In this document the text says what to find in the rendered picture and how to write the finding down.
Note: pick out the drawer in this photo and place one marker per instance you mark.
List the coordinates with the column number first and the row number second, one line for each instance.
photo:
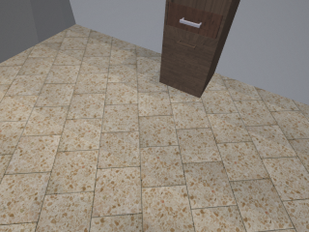
column 211, row 22

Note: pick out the handle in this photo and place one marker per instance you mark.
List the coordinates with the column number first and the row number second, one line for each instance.
column 186, row 45
column 190, row 23

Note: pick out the cabinet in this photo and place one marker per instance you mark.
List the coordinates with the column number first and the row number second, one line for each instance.
column 191, row 70

